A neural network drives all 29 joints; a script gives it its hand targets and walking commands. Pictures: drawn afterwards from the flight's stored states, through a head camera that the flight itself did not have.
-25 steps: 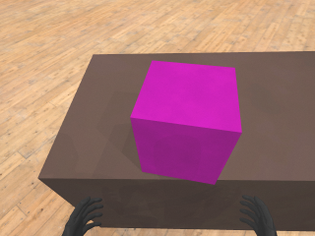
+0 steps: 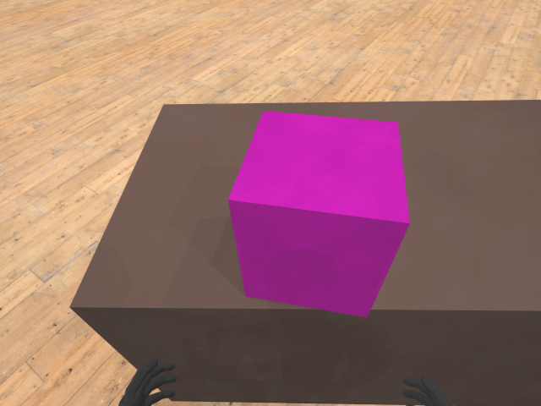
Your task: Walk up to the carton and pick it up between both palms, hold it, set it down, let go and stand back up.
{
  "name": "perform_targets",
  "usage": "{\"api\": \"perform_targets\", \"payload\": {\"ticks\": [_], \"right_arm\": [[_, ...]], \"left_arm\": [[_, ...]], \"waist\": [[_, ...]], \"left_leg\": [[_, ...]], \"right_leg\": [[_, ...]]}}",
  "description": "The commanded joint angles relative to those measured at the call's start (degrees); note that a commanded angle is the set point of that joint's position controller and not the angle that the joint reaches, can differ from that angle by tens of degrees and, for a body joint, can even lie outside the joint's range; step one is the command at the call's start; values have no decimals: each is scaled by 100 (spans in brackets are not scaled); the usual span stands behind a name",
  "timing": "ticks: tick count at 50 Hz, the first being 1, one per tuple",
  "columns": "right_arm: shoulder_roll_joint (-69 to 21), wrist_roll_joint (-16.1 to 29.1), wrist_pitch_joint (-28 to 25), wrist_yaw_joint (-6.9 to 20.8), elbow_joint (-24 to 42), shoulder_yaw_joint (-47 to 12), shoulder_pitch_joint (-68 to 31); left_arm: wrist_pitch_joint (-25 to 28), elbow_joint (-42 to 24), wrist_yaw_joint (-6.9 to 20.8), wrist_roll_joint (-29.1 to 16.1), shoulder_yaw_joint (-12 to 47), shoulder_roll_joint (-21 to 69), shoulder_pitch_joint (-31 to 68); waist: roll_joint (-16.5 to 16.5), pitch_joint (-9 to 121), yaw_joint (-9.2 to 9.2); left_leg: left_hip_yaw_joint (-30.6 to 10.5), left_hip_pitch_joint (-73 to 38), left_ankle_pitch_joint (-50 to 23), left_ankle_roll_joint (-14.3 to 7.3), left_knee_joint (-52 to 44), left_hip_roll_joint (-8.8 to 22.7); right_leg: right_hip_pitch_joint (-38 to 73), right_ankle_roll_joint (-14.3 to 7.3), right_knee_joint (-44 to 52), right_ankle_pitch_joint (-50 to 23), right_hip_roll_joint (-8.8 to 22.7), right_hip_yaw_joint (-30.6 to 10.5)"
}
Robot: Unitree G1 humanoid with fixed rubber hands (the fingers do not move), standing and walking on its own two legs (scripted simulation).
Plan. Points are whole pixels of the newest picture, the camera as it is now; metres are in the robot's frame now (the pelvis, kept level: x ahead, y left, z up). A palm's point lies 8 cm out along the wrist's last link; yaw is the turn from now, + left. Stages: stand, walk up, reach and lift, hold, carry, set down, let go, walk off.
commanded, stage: set down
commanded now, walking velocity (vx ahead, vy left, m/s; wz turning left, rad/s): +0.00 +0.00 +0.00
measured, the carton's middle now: (316, 215) +0.41 -0.03 +0.06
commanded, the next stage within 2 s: let go in 0.18 s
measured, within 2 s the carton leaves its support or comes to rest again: neither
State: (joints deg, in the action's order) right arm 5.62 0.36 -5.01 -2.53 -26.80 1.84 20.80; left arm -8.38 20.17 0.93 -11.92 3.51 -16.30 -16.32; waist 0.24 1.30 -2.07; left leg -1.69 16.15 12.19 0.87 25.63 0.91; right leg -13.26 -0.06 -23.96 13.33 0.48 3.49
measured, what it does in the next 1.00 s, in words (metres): stands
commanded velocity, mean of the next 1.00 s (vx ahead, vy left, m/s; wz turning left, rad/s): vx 0.00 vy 0.00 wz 0.00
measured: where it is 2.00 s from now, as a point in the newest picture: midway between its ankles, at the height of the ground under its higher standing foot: outside the picture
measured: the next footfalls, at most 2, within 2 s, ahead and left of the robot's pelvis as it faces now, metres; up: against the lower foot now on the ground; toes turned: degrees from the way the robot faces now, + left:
none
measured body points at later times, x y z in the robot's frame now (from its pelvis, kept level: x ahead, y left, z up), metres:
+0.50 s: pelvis +0.01 +0.00 +0.00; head +0.04 +0.00 +0.45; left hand +0.16 +0.22 -0.09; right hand +0.15 -0.20 -0.11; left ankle +0.01 +0.13 -0.74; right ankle -0.01 -0.12 -0.74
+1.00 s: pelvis +0.01 +0.01 +0.00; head +0.03 +0.03 +0.44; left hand +0.10 +0.31 -0.13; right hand +0.11 -0.25 -0.13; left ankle +0.01 +0.13 -0.74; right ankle -0.01 -0.11 -0.74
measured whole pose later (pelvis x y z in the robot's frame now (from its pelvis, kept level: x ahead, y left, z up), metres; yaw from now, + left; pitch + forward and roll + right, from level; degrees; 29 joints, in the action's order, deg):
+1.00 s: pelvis +0.01 +0.01 +0.00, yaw +0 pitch +3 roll -2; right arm 14.1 -2.4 -3.2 0.2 -48.3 1.8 14.8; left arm -0.1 47.5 0.0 -3.8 -0.3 -19.9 -13.9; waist 0.2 1.0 -1.9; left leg -1.7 17.5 16.1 0.1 31.0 0.9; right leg -12.9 0.4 -25.7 15.4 0.5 3.5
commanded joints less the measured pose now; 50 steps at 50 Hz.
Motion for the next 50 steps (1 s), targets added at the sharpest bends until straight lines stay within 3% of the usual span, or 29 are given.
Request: {"api": "perform_targets", "payload": {"ticks": [1, 8, 12, 15, 19, 33, 34, 35, 37, 40, 50], "right_arm": [[797, -58, -681, 205, 401, 472, -1423], [997, -53, -899, 247, -85, 468, -1399], [1103, -101, -956, 304, -544, 536, -1489], [1121, -106, -1059, 294, -553, 528, -1462], [1224, -121, -1143, 365, -839, 611, -1542], [1347, -171, -1288, 395, -1072, 656, -1618], [2181, -364, -594, 223, -1562, 488, -777], [2151, -329, -324, 182, -1533, 502, -729], [2087, -293, -110, 184, -1472, 437, -895], [2128, -301, -46, 213, -1527, 404, -848], [2428, -276, 73, 222, -1951, 289, -939]], "left_arm": [[322, -666, -181, 816, -247, -738, 846], [287, -499, -162, 979, -364, -641, 674], [267, -381, -192, 1101, -385, -528, 774], [306, -443, -178, 1071, -439, -536, 713], [316, -381, -234, 1160, -459, -451, 685], [359, -318, -249, 1170, -494, -383, 712], [763, 836, -296, 1570, -883, -1410, 162], [919, 920, -287, 1613, -946, -1571, 122], [1075, 1219, -221, 1600, -928, -1408, 232], [1178, 1490, -132, 1551, -851, -1199, 442], [1219, 2537, -107, 1484, -768, -1367, 513]], "waist": [[443, 220, 225], [336, 330, 192], [460, 242, 179], [317, 376, 174], [417, 428, 170], [220, 500, 162], [7, 1285, -29], [-234, 1279, 96], [38, 1164, 126], [75, 877, 68], [480, 816, 91]], "left_leg": [[383, -735, -430, 139, -453, -105], [419, -1042, -1066, 189, -306, -165], [432, -1100, -1153, 231, -308, -166], [443, -1143, -1403, 218, -249, -175], [451, -1204, -1480, 244, -253, -166], [465, -1294, -1646, 223, -176, -179], [-97, -758, -2322, -220, 457, 423], [-78, -595, -1988, -317, 407, 400], [-138, -587, -1619, -376, 308, 427], [-213, -492, -1363, -373, 236, 433], [-400, -716, -1590, -413, 61, 561]], "right_leg": [[386, -9, 404, -400, -115, -132], [429, -9, 406, -874, -144, -68], [325, -26, 395, -829, -169, -6], [435, -12, 396, -1080, -169, -6], [399, -22, 382, -1097, -187, 8], [375, 33, 406, -1404, -178, 17], [932, -83, -109, -2048, 737, -541], [1110, -165, -148, -2049, 740, -605], [949, -203, -102, -1582, 788, -680], [690, -256, -33, -1157, 765, -688], [584, -198, -10, -1092, 625, -601]]}}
